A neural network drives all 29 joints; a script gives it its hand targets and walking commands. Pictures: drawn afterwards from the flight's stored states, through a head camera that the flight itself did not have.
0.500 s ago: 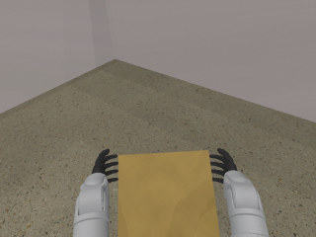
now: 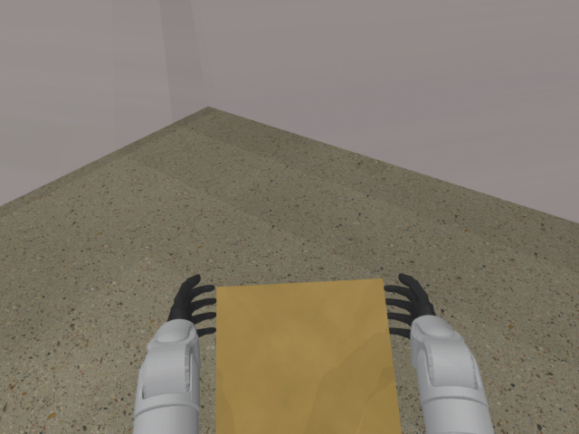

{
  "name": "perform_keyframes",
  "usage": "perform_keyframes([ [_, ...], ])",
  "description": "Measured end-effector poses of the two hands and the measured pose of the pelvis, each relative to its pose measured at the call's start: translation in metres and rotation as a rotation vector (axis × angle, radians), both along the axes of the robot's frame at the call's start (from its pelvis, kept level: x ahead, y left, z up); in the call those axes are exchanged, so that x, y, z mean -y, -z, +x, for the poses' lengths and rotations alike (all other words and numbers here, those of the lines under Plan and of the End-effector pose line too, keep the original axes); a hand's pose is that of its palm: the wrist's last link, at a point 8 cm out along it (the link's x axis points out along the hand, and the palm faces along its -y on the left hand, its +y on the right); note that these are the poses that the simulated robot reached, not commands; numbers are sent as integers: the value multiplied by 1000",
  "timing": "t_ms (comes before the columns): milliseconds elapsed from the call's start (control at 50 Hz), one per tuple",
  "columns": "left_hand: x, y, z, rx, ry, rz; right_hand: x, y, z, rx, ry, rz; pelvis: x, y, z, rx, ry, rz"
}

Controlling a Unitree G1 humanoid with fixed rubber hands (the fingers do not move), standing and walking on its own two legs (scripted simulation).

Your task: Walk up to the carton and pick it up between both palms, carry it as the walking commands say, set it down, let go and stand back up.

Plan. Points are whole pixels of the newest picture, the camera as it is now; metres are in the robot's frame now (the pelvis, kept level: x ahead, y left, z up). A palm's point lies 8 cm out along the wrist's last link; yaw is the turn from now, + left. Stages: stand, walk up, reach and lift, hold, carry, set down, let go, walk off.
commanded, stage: hold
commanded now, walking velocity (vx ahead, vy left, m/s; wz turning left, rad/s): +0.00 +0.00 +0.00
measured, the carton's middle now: (302, 356) +0.29 +0.00 -0.07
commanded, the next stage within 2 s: carry in 0.42 s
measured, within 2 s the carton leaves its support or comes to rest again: neither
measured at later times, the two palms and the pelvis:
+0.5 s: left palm (182, 329) +0.28 +0.16 +0.04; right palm (420, 322) +0.28 -0.17 +0.04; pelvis +0.00 +0.00 -0.01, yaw +1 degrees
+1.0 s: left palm (133, 349) +0.25 +0.22 +0.05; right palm (378, 333) +0.26 -0.10 +0.05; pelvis -0.03 +0.05 -0.03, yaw +3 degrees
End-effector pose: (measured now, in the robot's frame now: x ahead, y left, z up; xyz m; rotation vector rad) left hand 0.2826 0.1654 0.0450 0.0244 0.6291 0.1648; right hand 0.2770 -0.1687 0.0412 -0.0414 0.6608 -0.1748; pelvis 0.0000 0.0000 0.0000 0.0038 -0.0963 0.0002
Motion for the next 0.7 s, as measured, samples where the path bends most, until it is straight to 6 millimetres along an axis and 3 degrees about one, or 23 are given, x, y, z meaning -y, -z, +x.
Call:
perform_keyframes([
  [400,1,0,-2,-3,-5,-2,1,0,0,-2,-3,-2,2,0,-1,0,-1,1],
  [520,0,0,-2,16,-29,-4,-2,1,6,21,-5,-6,1,11,-4,-78,-20,-5],
  [700,-23,1,-9,-12,-143,-2,-33,-3,9,1,38,-11,-20,25,-7,-138,-34,3],
])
